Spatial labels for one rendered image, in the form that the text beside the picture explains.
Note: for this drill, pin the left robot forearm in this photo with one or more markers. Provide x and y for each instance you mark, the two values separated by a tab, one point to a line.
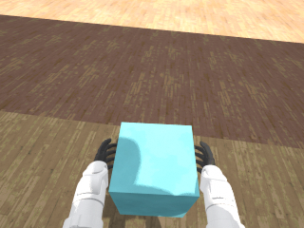
89	198

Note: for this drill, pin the right robot forearm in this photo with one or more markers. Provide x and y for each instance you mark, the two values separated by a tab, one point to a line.
219	200

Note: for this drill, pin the right robot hand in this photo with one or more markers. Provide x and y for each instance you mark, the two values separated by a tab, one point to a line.
207	157

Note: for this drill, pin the left robot hand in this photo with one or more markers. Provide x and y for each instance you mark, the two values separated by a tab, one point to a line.
102	152

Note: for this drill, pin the carton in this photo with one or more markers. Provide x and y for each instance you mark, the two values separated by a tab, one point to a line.
154	171

